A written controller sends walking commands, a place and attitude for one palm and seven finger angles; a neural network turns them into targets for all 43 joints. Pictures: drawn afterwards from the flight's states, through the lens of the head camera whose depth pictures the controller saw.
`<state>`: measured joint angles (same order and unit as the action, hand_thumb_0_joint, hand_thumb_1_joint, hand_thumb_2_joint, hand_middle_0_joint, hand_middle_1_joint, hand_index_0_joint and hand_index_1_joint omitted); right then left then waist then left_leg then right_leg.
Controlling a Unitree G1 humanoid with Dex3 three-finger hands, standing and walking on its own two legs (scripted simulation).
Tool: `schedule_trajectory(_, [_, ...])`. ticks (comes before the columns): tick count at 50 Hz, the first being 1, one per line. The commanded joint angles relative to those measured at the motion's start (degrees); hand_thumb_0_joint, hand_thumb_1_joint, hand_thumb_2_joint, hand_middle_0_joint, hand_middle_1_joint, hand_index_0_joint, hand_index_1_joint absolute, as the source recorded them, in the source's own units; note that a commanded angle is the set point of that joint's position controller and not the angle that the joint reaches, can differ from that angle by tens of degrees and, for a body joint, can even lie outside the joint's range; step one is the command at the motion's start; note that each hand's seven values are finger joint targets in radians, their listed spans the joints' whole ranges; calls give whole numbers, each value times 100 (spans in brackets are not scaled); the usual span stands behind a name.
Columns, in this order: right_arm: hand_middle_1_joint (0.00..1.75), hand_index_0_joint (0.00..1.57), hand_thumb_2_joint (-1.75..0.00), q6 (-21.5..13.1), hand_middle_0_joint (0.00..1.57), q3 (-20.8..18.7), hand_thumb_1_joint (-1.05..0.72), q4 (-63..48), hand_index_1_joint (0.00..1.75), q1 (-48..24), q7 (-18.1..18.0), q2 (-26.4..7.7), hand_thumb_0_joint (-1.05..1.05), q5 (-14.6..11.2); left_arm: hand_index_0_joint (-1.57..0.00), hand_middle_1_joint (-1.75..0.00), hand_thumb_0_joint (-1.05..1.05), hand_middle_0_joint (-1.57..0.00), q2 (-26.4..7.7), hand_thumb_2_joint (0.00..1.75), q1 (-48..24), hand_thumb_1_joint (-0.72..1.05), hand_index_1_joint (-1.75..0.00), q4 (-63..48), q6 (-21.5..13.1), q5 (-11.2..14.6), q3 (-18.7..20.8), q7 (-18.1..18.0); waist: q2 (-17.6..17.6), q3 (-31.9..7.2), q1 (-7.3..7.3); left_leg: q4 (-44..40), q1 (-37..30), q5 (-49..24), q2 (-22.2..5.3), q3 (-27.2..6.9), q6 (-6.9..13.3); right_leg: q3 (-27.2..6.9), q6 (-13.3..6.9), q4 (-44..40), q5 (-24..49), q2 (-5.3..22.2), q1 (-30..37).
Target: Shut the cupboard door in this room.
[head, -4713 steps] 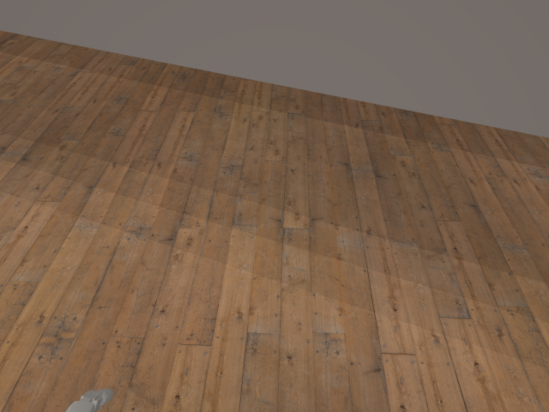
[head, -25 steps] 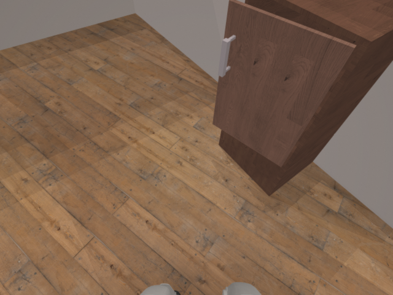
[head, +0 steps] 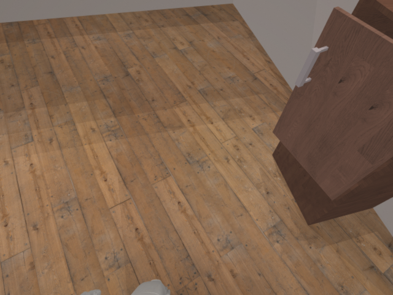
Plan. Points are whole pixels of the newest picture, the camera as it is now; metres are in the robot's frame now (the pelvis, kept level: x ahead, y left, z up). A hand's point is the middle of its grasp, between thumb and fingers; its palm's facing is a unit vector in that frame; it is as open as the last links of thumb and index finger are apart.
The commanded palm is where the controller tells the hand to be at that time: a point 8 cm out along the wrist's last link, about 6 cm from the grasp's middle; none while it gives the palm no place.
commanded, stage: walk to a spot facing it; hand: left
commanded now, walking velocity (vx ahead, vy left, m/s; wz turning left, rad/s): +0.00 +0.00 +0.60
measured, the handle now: (311, 66) +0.80 -0.36 -0.03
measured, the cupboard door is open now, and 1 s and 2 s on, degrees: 14 14 14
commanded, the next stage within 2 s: turn to face it in 1.66 s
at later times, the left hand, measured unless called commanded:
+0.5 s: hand out of the picture +0.04 +0.19 -0.14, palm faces +0.30 -0.91 -0.30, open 7.3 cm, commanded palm none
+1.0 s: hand out of the picture +0.03 +0.23 -0.14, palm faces +0.55 -0.80 -0.24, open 7.4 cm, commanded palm none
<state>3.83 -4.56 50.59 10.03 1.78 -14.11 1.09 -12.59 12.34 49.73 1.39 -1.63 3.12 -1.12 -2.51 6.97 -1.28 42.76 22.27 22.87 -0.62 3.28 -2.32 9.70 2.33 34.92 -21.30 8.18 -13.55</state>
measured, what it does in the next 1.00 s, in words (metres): steps on the spot, turning left: left foot, then right foot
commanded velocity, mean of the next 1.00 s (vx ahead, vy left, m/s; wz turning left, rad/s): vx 0.17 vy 0.00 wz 0.57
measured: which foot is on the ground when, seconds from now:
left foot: up 0.00-0.02, down 0.04-0.38, up 0.40-0.70, down 0.72-1.00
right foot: down 0.00-0.04, up 0.06-0.36, down 0.38-0.72, up 0.74-1.00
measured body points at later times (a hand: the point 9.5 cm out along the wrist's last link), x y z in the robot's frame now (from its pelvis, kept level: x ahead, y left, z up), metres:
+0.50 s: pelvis +0.00 -0.04 +0.00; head +0.04 -0.05 +0.45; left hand +0.02 +0.23 -0.12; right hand +0.14 -0.27 -0.15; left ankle -0.05 +0.09 -0.65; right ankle +0.04 -0.14 -0.73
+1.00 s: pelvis +0.07 +0.00 +0.01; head +0.10 +0.01 +0.46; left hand +0.00 +0.27 -0.12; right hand +0.19 -0.21 -0.14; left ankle -0.07 +0.07 -0.73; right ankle +0.21 -0.07 -0.69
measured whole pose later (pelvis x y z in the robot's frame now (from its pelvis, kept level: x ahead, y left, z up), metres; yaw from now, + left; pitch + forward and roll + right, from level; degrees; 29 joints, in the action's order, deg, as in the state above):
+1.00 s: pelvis +0.07 +0.00 +0.01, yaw +34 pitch +0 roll +1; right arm -1.0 -2.1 56.0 20.3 0.2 -10.9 2.0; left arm -14.1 10.9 51.2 1.2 -1.0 4.7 2.3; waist -0.5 3.7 -1.6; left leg 23.8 5.1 18.8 0.0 -1.8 -0.5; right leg 3.0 4.1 45.6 -16.4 5.7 -29.8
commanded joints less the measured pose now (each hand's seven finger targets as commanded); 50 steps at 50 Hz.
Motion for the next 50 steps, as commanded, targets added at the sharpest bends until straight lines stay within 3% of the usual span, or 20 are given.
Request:
schedule_trajectory(1, [30, 20, -90, -279, 20, -174, -90, -326, 30, 634, -61, -1071, 0, 43, -20, -30, 0, -20, -899, 90, 445, 90, -30, -466, -67, 78, 313, -38, 1093, -1554, -169, -1822, -2248, -3303, -1168, -1488, 612, -12, 29, 1638, 1474, 344, -878])
schedule_trajectory(2, [30, 20, -90, -268, 20, -290, -90, -236, 30, 1046, -120, -1505, 0, 12, -20, -30, 0, -20, -603, 90, 63, 90, -30, -698, -59, 68, 132, -21, 2073, -1598, -399, -1842, -2735, -5686, -2220, -2752, 1398, -274, 252, 2675, -1719, -206, -1987])
schedule_trajectory(3, [30, 20, -90, -233, 20, -282, -90, -82, 30, 1289, -170, -1503, 0, 42, -20, -30, 0, -20, -719, 90, -299, 90, -30, -805, 0, 30, 153, -46, 1382, -1590, -532, -1763, -2562, -5433, -2307, -2515, 1645, -825, 133, 3110, -1629, -145, -2020])
schedule_trajectory(7, [30, 20, -90, -271, 20, -117, -90, -309, 30, 375, -315, -1057, 0, 71, -20, -30, 0, -20, -708, 90, -342, 90, -30, -590, 54, 42, 206, -6, 1329, -1109, -155, -1894, -1654, -3904, -1416, -1864, 1219, -1015, 189, 2902, -562, -201, -1883])
schedule_trajectory(13, [30, 20, -90, -203, 20, -156, -90, -367, 30, 88, -284, -1079, 0, 96, -20, -30, 0, -20, -533, 90, -116, 90, -30, -519, 52, 69, 191, 36, 1206, -956, -13, -2050, -936, -2724, -1079, -2010, 1089, -755, 143, 1184, -313, -641, -910])
schedule_trajectory(16, [30, 20, -90, -145, 20, -177, -90, -492, 30, -270, -247, -1015, 0, 55, -20, -30, 0, -20, -594, 90, 458, 90, -30, -396, 8, 68, 251, 19, 1135, -824, 314, -1822, 82, -1744, -803, -2050, 897, -615, 101, -20, 515, -799, 286])
schedule_trajectory(17, [30, 20, -90, -143, 20, -169, -90, -530, 30, -327, -220, -869, 0, 8, -20, -30, 0, -20, -807, 90, 708, 90, -30, -355, -48, 41, 302, -1, 652, -874, 455, -1415, 601, -1067, -472, -1915, 677, -863, 49, -784, 754, -559, 929])
schedule_trajectory(18, [30, 20, -90, -139, 20, -134, -90, -582, 30, -156, -189, -458, 0, -45, -20, -30, 0, -20, -1245, 90, 785, 90, -30, -405, -130, -54, 396, -49, -786, -926, 500, -93, 1394, 258, 268, -1229, 252, -2382, -350, -1900, 15, 783, 1317])
schedule_trajectory(19, [30, 20, -90, -128, 20, -151, -90, -662, 30, -196, -165, -417, 0, -10, -20, -30, 0, -20, -1533, 90, 569, 90, -30, -504, -111, -68, 413, -71, -1620, -755, 489, 1650, 1326, 1227, 567, -714, 66, -3463, -971, -2329, 36, 1918, 432])
schedule_trajectory(20, [30, 20, -90, -83, 20, -179, -90, -607, 30, -112, -117, -558, 0, 33, -20, -30, 0, -20, -1365, 90, 226, 90, -30, -586, -94, -23, 335, -83, -1055, -558, 285, 2570, 1131, 1003, 260, -951, 143, -3011, -1140, -2301, -370, 1829, -268])
schedule_trajectory(22, [30, 20, -90, -37, 20, -185, -90, -394, 30, 180, -83, -438, 0, 52, -20, -30, 0, -20, -921, 90, -372, 90, -30, -754, -106, -17, 295, -117, -1039, -613, -60, 3056, 1122, 430, 61, -787, 70, -2267, -1023, -1997, 263, 1263, -263])
schedule_trajectory(25, [30, 20, -90, -5, 20, -112, -90, -343, 30, 153, 10, -307, 0, 17, -20, -30, 0, -20, -863, 90, -358, 90, -30, -720, -146, -22, 251, -84, -974, -644, -75, 2388, 719, 154, -43, -350, -47, -988, -899, -1684, 1224, 909, -127])
schedule_trajectory(31, [30, 20, -90, -205, 20, 10, -90, -470, 30, -302, 70, -148, 0, 0, -20, -30, 0, -20, -1203, 90, 391, 90, -30, -330, -216, -53, 440, -3, -845, -761, 419, -40, 339, 716, -139, 193, 63, -994, -943, -1658, 207, 1376, 811])
schedule_trajectory(34, [30, 20, -90, -332, 20, -12, -90, -271, 30, 367, 32, -285, 0, 24, -20, -30, 0, -20, -1166, 90, 394, 90, -30, -231, -199, 23, 449, 78, -150, -879, 91, -1683, -1211, -38, 18, 294, 185, -407, -532, -729, -380, 1173, -59])
schedule_trajectory(35, [30, 20, -90, -365, 20, -110, -90, -133, 30, 882, -22, -689, 0, 48, -20, -30, 0, -20, -892, 90, 330, 90, -30, -308, -163, 69, 409, 120, 1018, -989, -194, -2382, -2121, 269, -637, -930, 517, 50, -159, 414, -888, 686, -1137])
schedule_trajectory(36, [30, 20, -90, -376, 20, -264, -90, 4, 30, 1429, -96, -1279, 0, 129, -20, -30, 0, -20, -473, 90, -134, 90, -30, -642, -146, 70, 274, 198, 2659, -735, -533, -2856, -2720, 357, -1975, -3018, 1167, 363, 191, 2043, -1543, -138, -2860])
schedule_trajectory(37, [30, 20, -90, -388, 20, -251, -90, 194, 30, 1918, -151, -1247, 0, 107, -20, -30, 0, -20, -587, 90, -966, 90, -30, -908, -175, -16, 190, 209, 1766, -496, -791, -2947, -2748, -64, -2254, -3154, 1569, -353, 69, 2592, -1280, -62, -3408])
schedule_trajectory(40, [30, 20, -90, -525, 20, -91, -90, 29, 30, 1253, -241, -951, 0, 95, -20, -30, 0, -20, -590, 90, -916, 90, -30, -717, -241, -11, 270, 251, 1438, -286, -383, -2859, -1970, -477, -1644, -2403, 1320, -868, 63, 2927, -186, 28, -3077])
schedule_trajectory(44, [30, 20, -90, -646, 20, -16, -90, 61, 30, 1053, -290, -821, 0, 61, -20, -30, 0, -20, -522, 90, -626, 90, -30, -495, -230, 35, 222, 323, 1124, -369, -134, -2772, -2030, -1843, -1266, -1683, 1295, -762, 171, 2126, 357, -135, -2611])
schedule_trajectory(50, [30, 20, -90, -605, 20, -62, -90, 173, 30, 762, -234, -921, 0, 72, -20, -30, 0, -20, -468, 90, -404, 90, -30, -409, -262, 54, 219, 360, 1015, -260, 97, -2656, -973, -978, -1076, -1515, 1189, -367, 160, 324, 892, -540, -856])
